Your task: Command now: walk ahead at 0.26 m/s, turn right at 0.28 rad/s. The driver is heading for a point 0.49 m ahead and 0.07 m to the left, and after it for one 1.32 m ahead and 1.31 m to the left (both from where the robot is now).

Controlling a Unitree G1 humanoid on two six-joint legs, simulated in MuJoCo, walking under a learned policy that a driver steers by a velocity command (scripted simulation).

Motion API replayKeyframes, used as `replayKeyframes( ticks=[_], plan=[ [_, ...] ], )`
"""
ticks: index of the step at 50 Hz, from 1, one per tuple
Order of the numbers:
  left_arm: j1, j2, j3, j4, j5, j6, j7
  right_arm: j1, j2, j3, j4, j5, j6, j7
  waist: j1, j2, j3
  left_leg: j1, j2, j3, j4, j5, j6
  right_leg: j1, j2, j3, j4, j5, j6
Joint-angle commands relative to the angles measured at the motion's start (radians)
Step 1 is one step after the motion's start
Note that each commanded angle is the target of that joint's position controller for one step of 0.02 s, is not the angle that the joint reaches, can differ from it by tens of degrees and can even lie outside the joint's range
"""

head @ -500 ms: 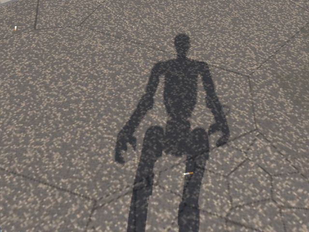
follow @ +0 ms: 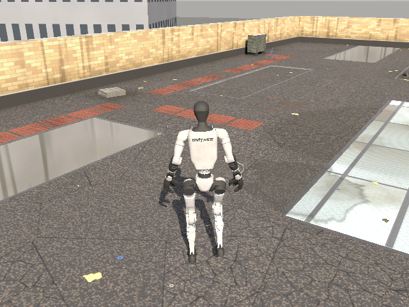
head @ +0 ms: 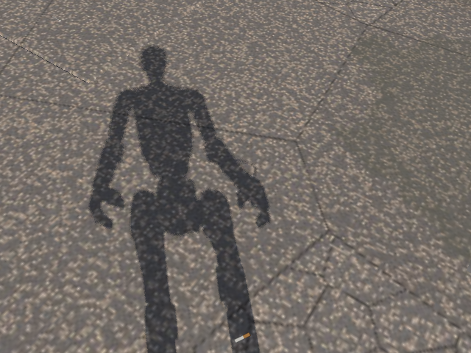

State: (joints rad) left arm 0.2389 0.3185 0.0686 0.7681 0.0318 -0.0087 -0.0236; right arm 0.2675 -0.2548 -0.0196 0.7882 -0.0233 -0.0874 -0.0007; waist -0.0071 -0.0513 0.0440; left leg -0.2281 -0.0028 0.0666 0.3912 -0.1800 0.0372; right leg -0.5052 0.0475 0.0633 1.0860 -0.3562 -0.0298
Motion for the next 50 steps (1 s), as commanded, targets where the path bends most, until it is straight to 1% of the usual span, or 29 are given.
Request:
replayKeyframes(
  ticks=[1, 4, 7, 9, 10, 11, 12, 13, 14, 15, 17, 20, 23, 25, 28, 30, 31, 32, 33, 34, 35, 36, 38, 39, 41, 45, 46, 48, 50],
  plan=[
    [0.076, 0.009, -0.003, -0.038, -0.002, 0.006, -0.006, 0.014, -0.116, -0.025, -0.025, 0.006, -0.016, 0.004, 0.038, 0.184, -0.086, 0.106, 0.235, -0.12, -0.106, 0.755, 0.145, -0.03, -0.009, 0.005, -0.09, 0.066, 0.026],
    [-0.005, -0.023, -0.028, -0.053, -0.003, 0.006, -0.012, 0.005, -0.119, -0.025, -0.008, 0.008, 0.001, 0.004, 0.021, 0.202, -0.088, 0.053, 0.192, -0.032, -0.106, 0.729, 0.123, 0.085, -0.021, -0.056, -0.312, 0.178, 0.029],
    [-0.047, -0.014, -0.035, -0.054, -0.003, 0.001, -0.005, 0.054, -0.137, -0.034, 0.026, 0.013, 0.015, 0.006, -0.005, 0.198, -0.097, 0.081, 0.206, -0.049, -0.056, 0.679, 0.114, 0.158, -0.021, -0.082, -0.439, 0.213, 0.013],
    [-0.028, -0.012, -0.037, -0.041, 0.001, -0.01, 0.003, 0.05, -0.141, -0.037, 0.038, 0.022, 0.025, 0.002, 0.014, 0.172, -0.09, 0.081, 0.208, -0.071, 0.008, 0.576, 0.095, 0.23, -0.023, -0.084, -0.559, 0.257, -0.013],
    [0.004, -0.014, -0.039, -0.02, 0.01, -0.022, 0.01, 0.067, -0.12, -0.031, 0.05, 0.025, 0.028, 0.001, 0.026, 0.129, -0.098, 0.055, 0.178, -0.081, 0.064, 0.473, 0.068, 0.325, -0.029, -0.069, -0.668, 0.344, -0.027],
    [0.041, 0.026, -0.033, -0.008, 0.021, -0.035, 0.02, 0.109, -0.087, -0.02, 0.054, 0.018, 0.027, 0.001, 0.03, 0.043, -0.134, 0.002, 0.136, -0.072, 0.138, 0.291, 0.03, 0.449, -0.139, 0.026, -0.697, 0.582, -0.041],
    [0.065, 0.084, -0.028, -0.017, 0.024, -0.041, 0.03, 0.204, -0.02, -0.001, 0.046, 0.017, 0.031, -0.001, -0.012, -0.13, -0.209, -0.088, 0.062, -0.029, 0.252, -0.206, -0.002, 0.583, -0.381, 0.222, -0.639, 1.007, -0.114],
    [0.069, 0.059, -0.028, -0.009, -0.016, -0.027, 0.041, 0.226, -0.031, -0.003, 0.082, 0.039, 0.064, -0.013, 0.028, -0.174, -0.282, -0.072, 0.007, -0.063, 0.358, -0.438, 0.0, 0.545, -0.433, 0.28, -0.66, 0.95, -0.243],
    [0.045, 0.044, -0.032, -0.012, -0.023, -0.02, 0.047, 0.153, -0.085, -0.017, 0.07, 0.034, 0.084, -0.018, 0.04, -0.12, -0.204, -0.129, -0.011, -0.087, 0.439, -0.476, -0.005, 0.49, -0.41, 0.275, -0.715, 0.808, -0.258],
    [0.011, 0.043, -0.035, -0.01, -0.022, -0.014, 0.055, 0.091, -0.1, -0.029, 0.057, 0.022, 0.094, -0.018, 0.035, -0.095, -0.138, -0.17, -0.013, -0.097, 0.499, -0.453, -0.009, 0.44, -0.38, 0.238, -0.749, 0.714, -0.24],
    [-0.047, 0.042, -0.033, -0.013, -0.02, -0.004, 0.073, 0.085, -0.096, -0.039, 0.065, 0.012, 0.109, -0.014, -0.008, -0.072, -0.095, -0.159, 0.007, -0.105, 0.549, -0.366, -0.026, 0.36, -0.334, 0.134, -0.788, 0.657, -0.199],
    [-0.069, 0.032, -0.025, -0.013, -0.018, 0.002, 0.078, 0.109, -0.069, -0.045, 0.08, 0.007, 0.123, -0.013, -0.024, -0.047, -0.11, -0.143, 0.001, -0.073, 0.616, -0.313, -0.054, 0.32, -0.309, 0.038, -0.789, 0.606, -0.198],
    [-0.079, 0.026, -0.018, -0.003, -0.008, 0.01, 0.079, 0.062, -0.046, -0.045, 0.056, 0.007, 0.14, -0.008, -0.014, -0.073, -0.089, -0.143, 0.014, -0.052, 0.536, -0.282, -0.053, 0.279, -0.304, -0.005, -0.801, 0.404, -0.196],
    [-0.076, 0.037, -0.011, 0.003, -0.003, 0.017, 0.075, 0.034, -0.045, -0.044, 0.036, 0.007, 0.148, -0.001, 0.0, -0.097, -0.086, -0.125, 0.015, -0.033, 0.47, -0.269, -0.043, 0.266, -0.313, -0.013, -0.799, 0.31, -0.198],
    [-0.081, 0.064, 0.003, 0.008, 0.0, 0.025, 0.067, 0.026, -0.054, -0.046, 0.013, 0.008, 0.149, 0.012, 0.003, -0.096, -0.103, -0.074, 0.013, -0.011, 0.377, -0.258, -0.019, 0.261, -0.346, -0.013, -0.768, 0.284, -0.194],
    [-0.107, 0.088, 0.013, 0.007, -0.009, 0.033, 0.066, 0.068, -0.052, -0.047, 0.015, 0.008, 0.142, 0.019, -0.032, -0.07, -0.11, 0.03, -0.003, 0.014, 0.22, -0.171, 0.012, 0.218, -0.34, -0.05, -0.702, 0.257, -0.146],
    [-0.096, 0.084, 0.016, 0.013, -0.009, 0.039, 0.065, 0.087, -0.071, -0.051, 0.019, 0.003, 0.135, 0.02, -0.041, -0.015, -0.089, 0.086, -0.005, -0.026, 0.099, -0.113, 0.034, 0.159, -0.315, -0.088, -0.629, 0.181, -0.089],
    [-0.049, 0.043, 0.011, 0.016, -0.006, 0.048, 0.057, 0.081, -0.138, -0.065, 0.005, -0.009, 0.124, 0.015, -0.026, 0.199, -0.044, 0.089, 0.143, -0.279, -0.118, -0.142, 0.07, 0.057, -0.222, -0.187, -0.42, -0.007, -0.004],
    [-0.103, -0.003, -0.003, -0.051, -0.016, 0.054, 0.068, 0.07, -0.288, -0.099, -0.026, -0.003, 0.123, 0.008, -0.033, 0.396, 0.029, 0.032, 0.389, -0.644, -0.202, 0.055, 0.193, -0.146, -0.018, -0.204, -0.27, -0.257, 0.059],
    [-0.167, 0.021, -0.001, -0.057, -0.001, 0.062, 0.075, 0.109, -0.265, -0.104, -0.009, -0.016, 0.126, -0.005, -0.065, 0.27, 0.035, -0.03, 0.378, -0.61, -0.197, 0.073, 0.251, -0.108, -0.052, -0.067, -0.094, -0.233, 0.053],
    [-0.143, 0.026, 0.003, -0.044, -0.016, 0.065, 0.068, 0.053, -0.211, -0.09, -0.013, -0.005, 0.127, -0.014, -0.017, 0.195, 0.035, -0.051, 0.304, -0.501, -0.173, 0.031, 0.235, -0.088, -0.065, -0.032, -0.052, -0.137, 0.048],
    [-0.11, 0.037, 0.008, -0.024, -0.024, 0.058, 0.059, -0.025, -0.178, -0.082, -0.03, 0.003, 0.131, -0.015, 0.021, 0.156, 0.037, -0.046, 0.228, -0.423, -0.158, 0.01, 0.19, -0.075, -0.069, -0.024, -0.059, -0.051, 0.043],
    [-0.058, 0.055, 0.017, 0.006, 0.0, 0.05, 0.048, -0.071, -0.147, -0.075, -0.057, 0.014, 0.125, -0.012, 0.03, 0.172, -0.028, 0.038, 0.166, -0.359, -0.116, 0.17, 0.172, -0.068, -0.052, -0.037, -0.015, 0.01, 0.046],
    [-0.053, 0.051, 0.018, 0.007, 0.0, 0.049, 0.044, -0.052, -0.142, -0.075, -0.057, 0.019, 0.122, -0.008, 0.024, 0.148, -0.058, 0.071, 0.164, -0.357, -0.099, 0.232, 0.176, -0.064, -0.047, -0.037, -0.001, 0.011, 0.053],
    [-0.068, 0.034, 0.013, -0.005, -0.008, 0.051, 0.045, -0.006, -0.155, -0.081, -0.047, 0.022, 0.116, -0.006, 0.006, 0.133, -0.071, 0.135, 0.169, -0.376, -0.082, 0.276, 0.185, -0.091, -0.049, -0.029, -0.029, 0.009, 0.066],
    [-0.11, 0.036, 0.008, -0.03, -0.015, 0.053, 0.055, 0.047, -0.172, -0.09, -0.041, 0.015, 0.118, -0.013, -0.032, 0.172, -0.065, 0.192, 0.174, -0.446, -0.07, 0.243, 0.202, -0.105, -0.045, -0.016, -0.153, -0.023, 0.079],
    [-0.109, 0.041, 0.007, -0.035, -0.012, 0.051, 0.053, 0.064, -0.178, -0.094, -0.039, 0.013, 0.119, -0.012, -0.041, 0.169, -0.087, 0.193, 0.169, -0.472, -0.088, 0.108, 0.211, -0.086, -0.044, -0.017, -0.184, -0.034, 0.079],
    [-0.114, 0.045, 0.005, -0.038, -0.006, 0.045, 0.043, 0.062, -0.176, -0.093, -0.04, 0.004, 0.121, -0.007, -0.049, 0.182, -0.081, 0.167, 0.163, -0.516, -0.143, -0.212, 0.225, -0.058, -0.042, -0.029, -0.244, -0.051, 0.072],
    [-0.11, 0.036, -0.001, -0.033, -0.002, 0.034, 0.032, 0.053, -0.159, -0.084, -0.035, -0.006, 0.116, -0.004, -0.053, 0.199, -0.06, 0.121, 0.16, -0.522, -0.172, -0.327, 0.223, 0.003, -0.04, -0.054, -0.31, -0.066, 0.056]
  ],
)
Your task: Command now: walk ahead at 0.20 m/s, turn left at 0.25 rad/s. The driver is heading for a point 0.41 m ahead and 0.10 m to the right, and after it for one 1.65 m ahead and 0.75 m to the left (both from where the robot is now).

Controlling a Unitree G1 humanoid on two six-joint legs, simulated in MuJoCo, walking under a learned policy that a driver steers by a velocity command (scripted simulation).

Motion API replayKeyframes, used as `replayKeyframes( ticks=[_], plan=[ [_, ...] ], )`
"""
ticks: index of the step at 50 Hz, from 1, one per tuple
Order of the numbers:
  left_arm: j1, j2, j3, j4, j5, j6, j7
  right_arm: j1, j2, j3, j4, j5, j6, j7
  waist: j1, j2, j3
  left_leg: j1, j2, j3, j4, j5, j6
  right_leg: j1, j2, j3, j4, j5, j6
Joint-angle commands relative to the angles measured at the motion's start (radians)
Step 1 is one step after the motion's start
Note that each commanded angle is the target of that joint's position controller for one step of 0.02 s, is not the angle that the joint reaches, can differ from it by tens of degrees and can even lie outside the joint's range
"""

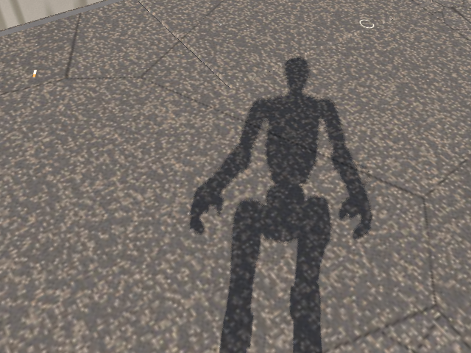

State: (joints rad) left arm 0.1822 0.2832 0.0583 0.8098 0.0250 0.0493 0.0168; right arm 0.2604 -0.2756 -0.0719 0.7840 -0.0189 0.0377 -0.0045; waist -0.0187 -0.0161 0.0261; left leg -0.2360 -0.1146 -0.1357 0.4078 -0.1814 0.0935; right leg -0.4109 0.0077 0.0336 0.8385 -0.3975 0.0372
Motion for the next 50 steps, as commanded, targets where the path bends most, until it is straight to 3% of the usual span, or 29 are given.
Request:
replayKeyframes(
  ticks=[1, 4, 6, 7, 8, 9, 10, 11, 12, 15, 20, 24, 25, 27, 28, 29, 30, 31, 32, 33, 34, 36, 38, 40, 46, 50],
  plan=[
    [-0.048, 0.062, 0.005, -0.071, 0.006, -0.031, -0.012, 0.063, -0.132, -0.028, -0.022, -0.014, -0.014, 0.0, -0.041, 0.16, -0.033, 0.105, 0.272, -0.315, -0.195, -0.34, 0.163, -0.052, 0.002, -0.036, -0.098, -0.031, -0.022],
    [-0.004, 0.049, -0.004, -0.05, -0.003, -0.052, -0.016, 0.046, -0.147, -0.026, -0.006, -0.015, -0.027, 0.002, -0.017, 0.132, -0.004, 0.0, 0.274, -0.291, -0.194, -0.375, 0.145, 0.113, 0.018, -0.066, -0.234, -0.015, -0.074],
    [0.093, 0.031, -0.009, -0.006, -0.007, -0.065, -0.013, -0.002, -0.138, -0.021, -0.01, -0.005, -0.032, -0.001, 0.049, 0.084, 0.02, -0.153, 0.238, -0.229, -0.137, -0.427, 0.107, 0.339, 0.042, -0.08, -0.419, 0.086, -0.117],
    [0.157, 0.049, -0.007, 0.016, -0.004, -0.076, -0.008, -0.029, -0.103, -0.01, -0.02, -0.008, -0.039, -0.003, 0.079, 0.029, 0.028, -0.247, 0.195, -0.174, -0.037, -0.427, 0.072, 0.441, 0.001, 0.013, -0.485, 0.022, -0.133],
    [0.263, 0.108, 0.001, 0.034, 0.006, -0.088, -0.002, -0.059, -0.027, 0.011, -0.045, -0.011, -0.052, -0.001, 0.112, -0.149, 0.001, -0.34, 0.1, -0.006, 0.249, -0.374, 0.019, 0.518, -0.218, 0.335, -0.644, -0.222, -0.176],
    [0.277, 0.214, 0.029, 0.046, -0.002, -0.091, -0.011, -0.125, -0.072, 0.004, -0.085, -0.014, -0.065, 0.002, 0.112, -0.2, 0.109, -0.546, 0.018, 0.128, 0.366, -0.333, -0.012, 0.475, -0.362, 0.667, -0.769, -0.385, -0.265],
    [0.242, 0.189, 0.031, 0.045, -0.005, -0.091, -0.018, -0.141, -0.12, -0.008, -0.088, -0.031, -0.074, 0.007, 0.077, -0.094, 0.163, -0.546, 0.092, 0.074, 0.445, -0.259, -0.022, 0.406, -0.364, 0.666, -0.758, -0.37, -0.301],
    [0.197, 0.149, 0.023, 0.033, -0.015, -0.097, -0.025, -0.118, -0.119, -0.008, -0.069, -0.024, -0.083, 0.019, 0.047, -0.07, 0.152, -0.523, 0.111, 0.067, 0.474, -0.184, -0.038, 0.398, -0.305, 0.585, -0.744, -0.295, -0.286],
    [0.178, 0.129, 0.021, 0.03, -0.016, -0.103, -0.029, -0.099, -0.114, -0.007, -0.053, -0.021, -0.088, 0.028, 0.034, -0.075, 0.126, -0.494, 0.123, 0.076, 0.483, -0.137, -0.057, 0.403, -0.252, 0.498, -0.743, -0.188, -0.263],
    [0.231, 0.089, 0.015, 0.062, -0.023, -0.118, -0.02, -0.133, -0.078, 0.004, -0.052, -0.034, -0.086, 0.041, 0.042, -0.085, 0.068, -0.468, 0.131, 0.119, 0.502, -0.034, -0.1, 0.428, -0.166, 0.353, -0.721, 0.138, -0.248],
    [0.334, 0.09, 0.026, 0.102, -0.021, -0.116, -0.012, -0.289, -0.047, 0.021, -0.108, -0.021, -0.077, 0.042, 0.09, -0.087, 0.061, -0.491, 0.127, 0.152, 0.39, 0.033, -0.143, 0.428, -0.139, 0.31, -0.67, 0.389, -0.255],
    [0.368, 0.108, 0.033, 0.108, -0.012, -0.109, -0.005, -0.394, -0.043, 0.033, -0.153, -0.007, -0.084, 0.045, 0.119, -0.104, 0.06, -0.402, 0.098, 0.163, 0.246, 0.045, -0.137, 0.405, -0.138, 0.318, -0.599, 0.552, -0.248],
    [0.358, 0.115, 0.036, 0.103, -0.01, -0.108, -0.003, -0.389, -0.051, 0.033, -0.158, -0.004, -0.087, 0.043, 0.109, -0.11, 0.053, -0.358, 0.095, 0.157, 0.217, 0.047, -0.127, 0.397, -0.147, 0.331, -0.581, 0.588, -0.238],
    [0.297, 0.133, 0.042, 0.084, -0.01, -0.107, 0.001, -0.296, -0.078, 0.025, -0.138, 0.002, -0.093, 0.032, 0.049, -0.112, 0.023, -0.173, 0.078, 0.147, 0.146, 0.032, -0.099, 0.339, -0.151, 0.343, -0.523, 0.67, -0.198],
    [0.276, 0.146, 0.044, 0.081, -0.012, -0.112, 0.0, -0.195, -0.096, 0.016, -0.102, 0.001, -0.097, 0.022, 0.006, -0.102, -0.024, -0.039, 0.056, 0.168, 0.113, 0.025, -0.076, 0.331, -0.144, 0.317, -0.453, 0.785, -0.179],
    [0.282, 0.133, 0.041, 0.089, -0.017, -0.119, -0.006, -0.066, -0.121, 0.004, -0.057, -0.007, -0.106, 0.009, -0.048, -0.055, -0.092, 0.133, 0.067, 0.169, 0.059, 0.059, -0.044, 0.315, -0.099, 0.254, -0.29, 0.837, -0.154],
    [0.289, 0.1, 0.032, 0.077, -0.021, -0.127, -0.012, 0.085, -0.177, -0.012, -0.034, -0.025, -0.116, -0.009, -0.106, 0.01, -0.203, 0.341, 0.218, 0.015, 0.036, -0.095, 0.003, 0.205, -0.045, 0.202, -0.05, 0.654, -0.135],
    [0.405, -0.006, 0.012, 0.062, -0.053, -0.126, -0.014, 0.182, -0.276, -0.033, -0.014, -0.046, -0.111, -0.014, -0.073, 0.257, -0.337, 0.564, 0.494, -0.458, -0.045, -0.2, 0.117, -0.05, 0.113, 0.095, 0.269, 0.058, -0.09],
    [0.414, 0.065, 0.023, 0.083, -0.022, -0.12, -0.009, 0.145, -0.232, -0.029, 0.005, -0.016, -0.1, -0.004, -0.04, 0.226, -0.27, 0.458, 0.517, -0.659, -0.136, -0.092, 0.165, -0.131, 0.107, 0.106, 0.384, -0.104, -0.1],
    [0.344, 0.066, 0.025, 0.08, -0.005, -0.114, -0.009, 0.029, -0.156, -0.012, -0.016, -0.002, -0.101, 0.001, 0.004, 0.12, -0.109, 0.312, 0.485, -0.5, -0.117, 0.057, 0.175, -0.15, 0.053, 0.094, 0.43, -0.031, -0.102],
    [0.264, 0.052, 0.018, 0.067, 0.008, -0.115, -0.013, -0.022, -0.091, 0.004, -0.018, 0.003, -0.108, 0.009, 0.007, 0.044, -0.052, 0.216, 0.429, -0.349, -0.102, 0.285, 0.17, -0.134, 0.019, 0.07, 0.396, 0.015, -0.096],
    [0.201, 0.048, 0.016, 0.042, 0.022, -0.104, -0.02, -0.021, -0.045, 0.024, 0.015, 0.01, -0.12, 0.009, 0.035, 0.094, -0.034, 0.144, 0.332, -0.17, -0.098, 0.651, 0.142, -0.09, -0.022, 0.037, 0.3, 0.031, -0.071],
    [0.193, 0.032, 0.009, 0.038, 0.022, -0.092, -0.025, 0.014, -0.061, 0.023, 0.046, 0.012, -0.131, 0.012, 0.052, 0.114, -0.069, 0.137, 0.301, -0.113, -0.082, 0.862, 0.141, -0.048, -0.011, 0.014, 0.231, 0.039, -0.047],
    [0.157, 0.024, 0.002, 0.023, 0.013, -0.082, -0.024, 0.028, -0.101, 0.012, 0.059, 0.012, -0.126, 0.01, 0.061, 0.105, -0.083, 0.12, 0.291, -0.091, -0.079, 0.913, 0.151, -0.043, -0.001, -0.006, 0.154, 0.049, -0.024],
    [-0.031, 0.033, -0.015, -0.035, -0.007, -0.051, -0.007, 0.083, -0.124, -0.002, 0.073, 0.008, -0.079, 0.001, 0.019, 0.122, -0.084, 0.044, 0.256, -0.119, -0.06, 0.706, 0.11, 0.011, 0.023, -0.022, -0.035, 0.174, -0.015],
    [-0.075, 0.055, -0.016, -0.055, -0.023, -0.046, 0.02, 0.091, -0.147, -0.018, 0.067, 0.004, -0.048, -0.009, 0.002, 0.138, -0.056, 0.084, 0.256, -0.203, 0.023, 0.746, 0.088, 0.031, 0.044, 0.008, -0.147, 0.132, -0.031]
  ],
)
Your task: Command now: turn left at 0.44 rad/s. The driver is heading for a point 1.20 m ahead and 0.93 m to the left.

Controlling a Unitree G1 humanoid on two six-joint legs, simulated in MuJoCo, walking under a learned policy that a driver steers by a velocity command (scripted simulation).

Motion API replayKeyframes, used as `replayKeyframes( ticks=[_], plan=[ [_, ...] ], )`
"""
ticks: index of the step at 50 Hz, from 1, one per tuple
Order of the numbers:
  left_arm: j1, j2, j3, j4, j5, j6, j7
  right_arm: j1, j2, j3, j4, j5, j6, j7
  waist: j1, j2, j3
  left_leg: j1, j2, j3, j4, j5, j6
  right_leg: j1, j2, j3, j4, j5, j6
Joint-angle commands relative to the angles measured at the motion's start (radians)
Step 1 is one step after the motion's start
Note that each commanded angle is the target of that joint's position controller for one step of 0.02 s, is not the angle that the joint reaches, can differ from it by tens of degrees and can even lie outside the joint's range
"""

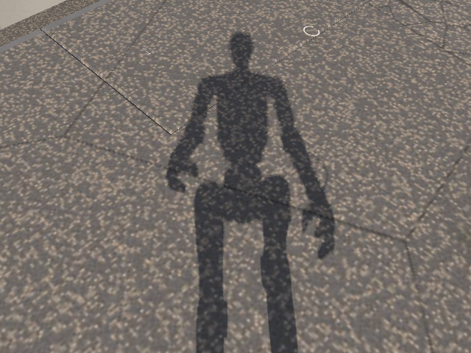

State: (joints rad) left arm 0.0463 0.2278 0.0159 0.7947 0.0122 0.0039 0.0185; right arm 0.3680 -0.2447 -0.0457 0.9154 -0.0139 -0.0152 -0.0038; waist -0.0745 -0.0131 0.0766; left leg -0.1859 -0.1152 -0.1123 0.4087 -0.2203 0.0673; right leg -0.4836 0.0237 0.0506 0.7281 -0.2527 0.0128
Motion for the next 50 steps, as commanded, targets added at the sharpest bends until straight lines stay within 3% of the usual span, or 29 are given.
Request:
replayKeyframes(
  ticks=[1, 3, 4, 5, 6, 7, 8, 9, 11, 13, 17, 21, 24, 25, 26, 27, 28, 29, 30, 31, 32, 33, 36, 42, 47, 50],
  plan=[
    [0.074, 0.116, 0.028, -0.041, -0.014, -0.003, 0.024, -0.03, -0.184, -0.048, -0.071, 0.0, 0.014, -0.013, 0.063, 0.14, -0.101, 0.042, 0.256, -0.258, 0.04, 0.757, 0.103, 0.13, 0.027, 0.002, -0.096, -0.012, -0.012],
    [0.133, 0.123, 0.031, -0.033, -0.01, -0.018, 0.033, -0.088, -0.185, -0.053, -0.094, 0.018, 0.029, -0.017, 0.101, 0.122, -0.093, -0.011, 0.207, -0.282, 0.106, 0.591, 0.037, 0.285, -0.002, 0.024, -0.336, 0.178, -0.029],
    [0.154, 0.181, 0.044, -0.037, 0.001, -0.025, 0.044, -0.06, -0.144, -0.045, -0.113, 0.028, 0.03, -0.018, 0.079, 0.007, -0.142, -0.098, 0.153, -0.224, 0.229, 0.34, -0.01, 0.428, -0.168, 0.128, -0.339, 0.47, -0.068],
    [0.12, 0.249, 0.053, -0.065, -0.005, -0.011, 0.046, 0.06, -0.077, -0.037, -0.114, 0.027, 0.036, -0.024, 0.011, -0.217, -0.186, -0.222, -0.007, -0.056, 0.456, -0.318, -0.047, 0.536, -0.418, 0.317, -0.275, 1.057, -0.183],
    [0.17, 0.213, 0.05, -0.064, -0.025, 0.01, 0.04, 0.065, -0.147, -0.055, -0.101, 0.012, 0.055, -0.033, 0.07, -0.205, -0.277, -0.23, -0.045, 0.044, 0.698, -0.519, -0.066, 0.485, -0.501, 0.374, -0.3, 1.168, -0.322],
    [0.146, 0.165, 0.035, -0.076, -0.022, 0.016, 0.037, 0.032, -0.169, -0.066, -0.094, -0.002, 0.069, -0.033, 0.048, -0.088, -0.225, -0.245, -0.009, 0.02, 0.821, -0.457, -0.079, 0.424, -0.446, 0.302, -0.324, 1.076, -0.326],
    [0.078, 0.13, 0.025, -0.09, -0.013, 0.02, 0.039, 0.005, -0.161, -0.069, -0.09, -0.008, 0.082, -0.026, 0.025, -0.059, -0.163, -0.254, 0.013, 0.012, 0.865, -0.387, -0.092, 0.362, -0.367, 0.206, -0.334, 0.941, -0.287],
    [0.035, 0.124, 0.021, -0.103, 0.001, 0.025, 0.041, -0.01, -0.158, -0.07, -0.094, -0.004, 0.095, -0.016, 0.011, -0.076, -0.13, -0.261, 0.021, 0.016, 0.886, -0.34, -0.108, 0.328, -0.314, 0.136, -0.342, 0.854, -0.255],
    [0.021, 0.14, 0.027, -0.112, 0.017, 0.028, 0.042, -0.024, -0.156, -0.069, -0.102, 0.008, 0.11, 0.0, 0.014, -0.124, -0.127, -0.263, 0.012, 0.043, 0.922, -0.273, -0.134, 0.31, -0.259, 0.055, -0.343, 0.791, -0.243],
    [0.046, 0.144, 0.032, -0.109, 0.016, 0.026, 0.039, -0.057, -0.152, -0.066, -0.121, 0.016, 0.116, 0.006, 0.034, -0.127, -0.145, -0.277, 0.012, 0.054, 0.895, -0.253, -0.145, 0.344, -0.265, 0.038, -0.348, 0.722, -0.254],
    [0.088, 0.164, 0.043, -0.092, 0.018, 0.024, 0.034, -0.106, -0.139, -0.055, -0.151, 0.014, 0.125, 0.013, 0.064, -0.141, -0.162, -0.267, 0.044, 0.074, 0.745, -0.269, -0.14, 0.39, -0.304, 0.047, -0.368, 0.518, -0.269],
    [0.071, 0.196, 0.059, -0.087, 0.03, 0.028, 0.018, -0.12, -0.133, -0.04, -0.167, 0.019, 0.126, 0.029, 0.073, -0.195, -0.159, -0.119, 0.086, 0.123, 0.464, -0.303, -0.09, 0.319, -0.304, 0.029, -0.425, 0.105, -0.223],
    [0.087, 0.234, 0.076, -0.071, 0.027, 0.04, 0.014, -0.074, -0.148, -0.04, -0.157, 0.024, 0.116, 0.042, 0.059, -0.184, -0.155, 0.005, 0.089, 0.17, 0.245, -0.257, -0.033, 0.264, -0.322, 0.009, -0.424, -0.008, -0.176],
    [0.088, 0.241, 0.081, -0.068, 0.018, 0.045, 0.013, -0.029, -0.144, -0.04, -0.139, 0.019, 0.109, 0.044, 0.034, -0.142, -0.138, 0.085, 0.083, 0.181, 0.105, -0.171, -0.009, 0.198, -0.31, -0.03, -0.383, -0.034, -0.134],
    [0.133, 0.226, 0.085, -0.05, 0.016, 0.049, 0.007, -0.031, -0.154, -0.04, -0.134, 0.006, 0.099, 0.039, 0.037, -0.015, -0.08, 0.118, 0.103, 0.085, -0.024, -0.118, 0.008, 0.09, -0.27, -0.104, -0.257, -0.11, -0.068],
    [0.183, 0.149, 0.07, -0.062, 0.013, 0.054, -0.006, -0.062, -0.233, -0.05, -0.168, -0.003, 0.09, 0.027, 0.059, 0.286, -0.029, 0.117, 0.36, -0.306, -0.193, -0.169, 0.062, -0.13, -0.131, -0.233, 0.041, -0.314, 0.018],
    [0.014, 0.158, 0.067, -0.138, 0.019, 0.068, 0.016, -0.056, -0.37, -0.082, -0.195, -0.022, 0.089, 0.017, -0.011, 0.317, 0.058, -0.159, 0.519, -0.501, -0.249, -0.044, 0.176, -0.184, -0.024, -0.092, 0.171, -0.382, 0.034],
    [-0.009, 0.164, 0.068, -0.145, 0.004, 0.073, 0.019, -0.097, -0.325, -0.076, -0.186, -0.026, 0.083, 0.002, 0.034, 0.209, 0.083, -0.208, 0.446, -0.396, -0.236, -0.062, 0.165, -0.109, -0.058, -0.016, 0.277, -0.273, 0.025],
    [0.031, 0.163, 0.069, -0.124, -0.005, 0.07, 0.012, -0.173, -0.275, -0.061, -0.196, -0.016, 0.078, -0.006, 0.085, 0.178, 0.081, -0.213, 0.357, -0.291, -0.211, -0.088, 0.123, -0.086, -0.051, -0.008, 0.302, -0.165, 0.011],
    [0.083, 0.17, 0.073, -0.093, -0.002, 0.061, 0.005, -0.224, -0.25, -0.057, -0.21, -0.016, 0.077, -0.007, 0.108, 0.169, 0.053, -0.159, 0.292, -0.235, -0.188, -0.051, 0.097, -0.079, -0.037, -0.014, 0.329, -0.096, 0.005],
    [0.119, 0.181, 0.079, -0.071, 0.014, 0.055, -0.001, -0.232, -0.225, -0.052, -0.222, -0.006, 0.071, -0.009, 0.107, 0.178, 0.018, -0.092, 0.266, -0.21, -0.158, 0.061, 0.1, -0.09, -0.028, -0.023, 0.368, -0.067, 0.004],
    [0.134, 0.184, 0.082, -0.063, 0.019, 0.051, -0.007, -0.211, -0.199, -0.045, -0.222, 0.002, 0.066, -0.005, 0.1, 0.161, -0.027, -0.035, 0.258, -0.202, -0.136, 0.159, 0.108, -0.087, -0.024, -0.021, 0.391, -0.067, 0.008],
    [0.111, 0.158, 0.075, -0.083, 0.011, 0.05, -0.009, -0.125, -0.196, -0.05, -0.203, 0.013, 0.055, 0.001, 0.069, 0.132, -0.064, 0.106, 0.268, -0.237, -0.098, 0.249, 0.129, -0.137, -0.026, -0.011, 0.353, -0.079, 0.022],
    [0.061, 0.159, 0.064, -0.125, 0.0, 0.047, 0.004, -0.045, -0.226, -0.064, -0.194, 0.001, 0.057, -0.003, 0.017, 0.154, -0.078, 0.182, 0.286, -0.36, -0.064, 0.27, 0.169, -0.104, -0.003, 0.002, 0.131, -0.164, 0.026],
    [0.093, 0.163, 0.055, -0.138, -0.013, 0.033, 0.012, -0.102, -0.247, -0.073, -0.208, -0.004, 0.06, 0.007, 0.041, 0.151, -0.108, 0.09, 0.26, -0.433, -0.041, 0.359, 0.153, 0.072, 0.039, 0.015, -0.006, -0.186, -0.003],
    [0.166, 0.158, 0.05, -0.127, -0.017, 0.021, 0.023, -0.169, -0.242, -0.074, -0.214, 0.003, 0.062, 0.012, 0.092, 0.147, -0.116, 0.005, 0.212, -0.46, -0.025, 0.311, 0.095, 0.249, 0.057, 0.019, -0.214, -0.113, -0.022]
  ],
)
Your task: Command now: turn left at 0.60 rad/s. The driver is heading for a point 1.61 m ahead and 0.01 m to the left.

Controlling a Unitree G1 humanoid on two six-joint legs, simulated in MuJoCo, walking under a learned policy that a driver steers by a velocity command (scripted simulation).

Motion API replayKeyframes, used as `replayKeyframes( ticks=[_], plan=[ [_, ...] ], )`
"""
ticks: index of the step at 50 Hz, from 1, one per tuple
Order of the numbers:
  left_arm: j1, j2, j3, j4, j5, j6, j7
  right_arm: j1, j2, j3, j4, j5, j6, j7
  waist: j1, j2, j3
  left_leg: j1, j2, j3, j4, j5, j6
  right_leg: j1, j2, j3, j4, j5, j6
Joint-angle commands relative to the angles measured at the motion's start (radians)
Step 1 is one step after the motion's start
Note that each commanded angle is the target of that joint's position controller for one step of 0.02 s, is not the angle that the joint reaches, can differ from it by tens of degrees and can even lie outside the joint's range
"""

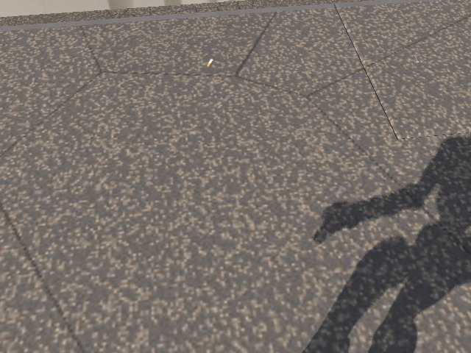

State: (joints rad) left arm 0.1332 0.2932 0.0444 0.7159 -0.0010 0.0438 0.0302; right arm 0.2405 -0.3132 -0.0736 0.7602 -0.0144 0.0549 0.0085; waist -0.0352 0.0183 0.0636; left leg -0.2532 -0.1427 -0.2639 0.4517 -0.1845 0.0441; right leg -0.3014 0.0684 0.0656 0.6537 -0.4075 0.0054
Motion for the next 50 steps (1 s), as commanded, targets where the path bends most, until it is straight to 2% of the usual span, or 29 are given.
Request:
replayKeyframes(
  ticks=[1, 2, 3, 4, 5, 6, 7, 8, 11, 13, 16, 19, 21, 22, 23, 24, 25, 26, 27, 28, 29, 30, 31, 33, 38, 42, 47, 49, 50],
  plan=[
    [0.12, 0.09, 0.021, -0.036, 0.002, -0.026, 0.02, -0.069, -0.164, -0.044, -0.063, 0.012, -0.008, -0.002, 0.084, 0.1, -0.099, 0.009, 0.199, -0.29, -0.041, 0.185, 0.074, 0.169, 0.001, -0.002, -0.295, 0.144, -0.02],
    [0.125, 0.146, 0.033, -0.036, 0.012, -0.032, 0.03, -0.048, -0.123, -0.033, -0.067, 0.019, -0.012, -0.006, 0.07, 0.004, -0.106, -0.096, 0.13, -0.219, 0.044, -0.018, 0.014, 0.271, -0.126, 0.11, -0.399, 0.129, -0.045],
    [0.07, 0.23, 0.043, -0.07, 0.018, -0.029, 0.033, 0.028, -0.051, -0.018, -0.074, 0.021, -0.017, -0.008, 0.022, -0.217, -0.121, -0.237, -0.024, -0.004, 0.264, -0.305, -0.038, 0.337, -0.392, 0.385, -0.468, 0.084, -0.12],
    [0.032, 0.247, 0.048, -0.079, 0.026, -0.021, 0.021, 0.016, -0.145, -0.041, -0.06, -0.012, -0.013, -0.017, 0.034, -0.176, -0.07, -0.265, -0.027, 0.098, 0.447, -0.387, -0.046, 0.162, -0.459, 0.425, -0.456, 0.137, -0.218],
    [0.041, 0.186, 0.034, -0.076, 0.03, -0.022, 0.012, -0.001, -0.167, -0.049, -0.06, -0.023, -0.01, -0.011, 0.023, -0.145, -0.053, -0.245, 0.028, 0.095, 0.55, -0.333, -0.039, 0.115, -0.431, 0.385, -0.46, 0.06, -0.235],
    [0.009, 0.134, 0.021, -0.075, 0.029, -0.025, 0.004, 0.004, -0.159, -0.048, -0.044, -0.026, -0.007, 0.003, 0.01, -0.138, -0.018, -0.266, 0.046, 0.101, 0.601, -0.257, -0.034, 0.096, -0.359, 0.298, -0.475, -0.051, -0.202],
    [-0.01, 0.123, 0.017, -0.081, 0.029, -0.028, 0.003, 0.023, -0.149, -0.047, -0.03, -0.024, -0.003, 0.019, 0.003, -0.176, -0.006, -0.295, 0.05, 0.118, 0.638, -0.206, -0.038, 0.119, -0.301, 0.233, -0.49, -0.101, -0.168],
    [0.0, 0.124, 0.017, -0.079, 0.029, -0.032, 0.007, 0.032, -0.145, -0.045, -0.021, -0.023, -0.001, 0.035, 0.01, -0.201, -0.009, -0.33, 0.06, 0.141, 0.675, -0.18, -0.046, 0.158, -0.281, 0.201, -0.5, -0.11, -0.162],
    [0.09, 0.132, 0.025, -0.049, 0.026, -0.053, 0.005, -0.041, -0.12, -0.033, -0.034, -0.018, -0.006, 0.056, 0.058, -0.135, 0.015, -0.412, 0.087, 0.167, 0.647, -0.147, -0.07, 0.26, -0.294, 0.147, -0.507, -0.03, -0.171],
    [0.135, 0.131, 0.029, -0.027, 0.027, -0.065, 0.005, -0.076, -0.096, -0.024, -0.04, -0.015, -0.006, 0.057, 0.078, -0.117, 0.024, -0.419, 0.1, 0.179, 0.587, -0.143, -0.087, 0.306, -0.304, 0.091, -0.481, 0.146, -0.182],
    [0.161, 0.136, 0.035, -0.007, 0.027, -0.071, 0.001, -0.105, -0.074, -0.014, -0.055, -0.011, -0.004, 0.058, 0.085, -0.141, 0.004, -0.378, 0.124, 0.225, 0.488, -0.155, -0.099, 0.326, -0.323, 0.015, -0.429, 0.404, -0.202],
    [0.161, 0.144, 0.036, 0.008, 0.025, -0.069, -0.011, -0.124, -0.036, 0.006, -0.073, -0.006, -0.006, 0.057, 0.08, -0.171, -0.028, -0.225, 0.121, 0.274, 0.335, -0.186, -0.075, 0.256, -0.317, -0.061, -0.35, 0.643, -0.204],
    [0.178, 0.151, 0.035, 0.028, 0.024, -0.065, -0.021, -0.116, -0.031, 0.015, -0.07, 0.0, -0.008, 0.044, 0.081, -0.203, -0.053, -0.115, 0.094, 0.303, 0.232, -0.188, -0.049, 0.219, -0.307, -0.061, -0.299, 0.734, -0.198],
    [0.181, 0.149, 0.032, 0.037, 0.019, -0.062, -0.026, -0.103, -0.031, 0.018, -0.063, 0.0, -0.01, 0.035, 0.074, -0.209, -0.061, -0.069, 0.085, 0.308, 0.167, -0.163, -0.035, 0.213, -0.305, -0.046, -0.276, 0.743, -0.19],
    [0.168, 0.134, 0.024, 0.044, 0.01, -0.058, -0.029, -0.066, -0.023, 0.022, -0.045, -0.006, -0.015, 0.025, 0.045, -0.189, -0.068, 0.018, 0.084, 0.307, 0.048, -0.077, -0.018, 0.183, -0.293, -0.042, -0.239, 0.718, -0.169],
    [0.165, 0.106, 0.01, 0.054, 0.003, -0.057, -0.033, -0.008, -0.014, 0.03, -0.016, -0.018, -0.027, 0.012, 0.003, -0.129, -0.084, 0.17, 0.109, 0.281, -0.145, 0.102, -0.007, 0.118, -0.275, -0.047, -0.198, 0.647, -0.126],
    [0.191, 0.046, -0.013, 0.049, 0.004, -0.061, -0.038, 0.049, -0.06, 0.026, 0.002, -0.04, -0.042, -0.002, -0.013, -0.019, -0.159, 0.363, 0.268, 0.129, -0.199, 0.212, 0.002, 0.03, -0.239, -0.069, -0.127, 0.463, -0.071],
    [0.264, -0.048, -0.042, 0.027, -0.004, -0.054, -0.044, 0.015, -0.129, 0.029, -0.019, -0.033, -0.053, -0.016, 0.039, 0.191, -0.207, 0.421, 0.531, -0.119, -0.159, 0.525, 0.097, -0.075, -0.145, -0.121, -0.052, -0.072, -0.024],
    [0.22, 0.054, -0.014, 0.057, 0.0, -0.025, -0.028, 0.044, -0.107, 0.026, 0.012, -0.003, -0.052, -0.027, -0.011, 0.132, -0.201, 0.295, 0.506, -0.059, -0.116, 0.526, 0.173, 0.019, -0.119, -0.055, 0.032, -0.193, -0.034],
    [0.205, 0.077, -0.005, 0.048, -0.005, -0.016, -0.026, -0.011, -0.1, 0.032, 0.01, -0.001, -0.052, -0.034, 0.011, 0.152, -0.148, 0.283, 0.481, -0.017, -0.13, 0.456, 0.187, -0.049, -0.095, -0.042, 0.115, -0.209, -0.04],
    [0.19, 0.093, 0.003, 0.064, 0.0, -0.012, -0.024, -0.056, -0.084, 0.037, 0.002, 0.001, -0.052, -0.04, 0.015, 0.125, -0.097, 0.235, 0.448, 0.029, -0.152, 0.397, 0.166, -0.085, -0.096, -0.026, 0.184, -0.175, -0.037],
    [0.202, 0.103, 0.012, 0.079, 0.004, -0.01, -0.025, -0.093, -0.076, 0.04, -0.004, 0.002, -0.049, -0.048, 0.036, 0.125, -0.077, 0.209, 0.415, 0.085, -0.163, 0.4, 0.136, -0.095, -0.096, -0.022, 0.222, -0.13, -0.032],
    [0.231, 0.101, 0.017, 0.097, 0.013, -0.007, -0.027, -0.097, -0.078, 0.039, -0.002, 0.005, -0.048, -0.053, 0.048, 0.125, -0.071, 0.189, 0.399, 0.133, -0.158, 0.472, 0.131, -0.093, -0.088, -0.032, 0.275, -0.097, -0.022],
    [0.256, 0.075, 0.02, 0.114, 0.017, 0.001, -0.028, -0.097, -0.068, 0.038, -0.006, 0.005, -0.048, -0.053, 0.056, 0.09, -0.089, 0.167, 0.396, 0.196, -0.15, 0.522, 0.142, -0.095, -0.078, -0.046, 0.384, -0.058, -0.003],
    [0.173, 0.056, 0.032, 0.073, 0.02, 0.025, -0.043, -0.095, -0.041, 0.034, -0.001, -0.008, -0.048, -0.059, 0.039, 0.114, -0.042, 0.121, 0.409, 0.24, -0.193, 0.259, 0.175, -0.166, -0.093, -0.072, 0.374, -0.004, 0.028],
    [0.121, 0.029, 0.025, 0.033, 0.024, 0.032, -0.059, -0.076, -0.061, 0.021, 0.01, -0.015, -0.054, -0.051, 0.029, 0.109, -0.058, 0.127, 0.436, 0.257, -0.162, 0.227, 0.186, -0.128, -0.105, -0.097, 0.225, -0.015, 0.011],
    [0.11, 0.041, 0.029, -0.009, 0.011, 0.027, -0.068, -0.082, -0.11, -0.001, 0.007, -0.016, -0.052, -0.032, 0.039, 0.114, -0.094, 0.105, 0.469, 0.277, -0.074, 0.276, 0.157, -0.01, -0.089, -0.143, 0.053, -0.016, -0.036],
    [0.153, 0.044, 0.03, -0.005, 0.014, 0.008, -0.066, -0.076, -0.118, -0.009, 0.013, -0.009, -0.043, -0.029, 0.076, 0.053, -0.105, 0.038, 0.432, 0.339, 0.043, 0.154, 0.077, 0.124, -0.065, -0.139, -0.164, 0.14, -0.061],
    [0.176, 0.109, 0.045, -0.002, 0.029, -0.009, -0.056, -0.03, -0.086, -0.004, 0.019, -0.013, -0.036, -0.023, 0.077, -0.123, -0.098, -0.061, 0.352, 0.417, 0.234, -0.026, 0.003, 0.195, -0.165, 0.048, -0.338, 0.195, -0.088]
  ],
)
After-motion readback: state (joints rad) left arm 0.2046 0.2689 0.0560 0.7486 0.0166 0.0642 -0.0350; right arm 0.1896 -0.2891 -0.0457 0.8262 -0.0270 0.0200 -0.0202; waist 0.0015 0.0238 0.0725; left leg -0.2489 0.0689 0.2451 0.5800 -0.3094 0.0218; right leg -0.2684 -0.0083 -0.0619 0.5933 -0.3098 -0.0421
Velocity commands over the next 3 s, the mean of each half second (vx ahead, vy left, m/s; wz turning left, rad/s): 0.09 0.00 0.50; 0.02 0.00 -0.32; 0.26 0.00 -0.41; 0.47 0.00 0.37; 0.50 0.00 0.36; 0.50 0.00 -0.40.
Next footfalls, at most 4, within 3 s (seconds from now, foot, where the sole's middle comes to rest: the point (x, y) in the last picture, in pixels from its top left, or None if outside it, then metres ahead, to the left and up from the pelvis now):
0.04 right None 0.04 -0.10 -0.78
0.50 left None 0.09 0.13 -0.78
1.00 right None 0.09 -0.07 -0.78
1.54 left None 0.32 0.09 -0.78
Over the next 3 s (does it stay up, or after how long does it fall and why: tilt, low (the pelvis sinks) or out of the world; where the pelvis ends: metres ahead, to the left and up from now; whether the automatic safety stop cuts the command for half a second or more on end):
stays up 0.95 0.07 -0.01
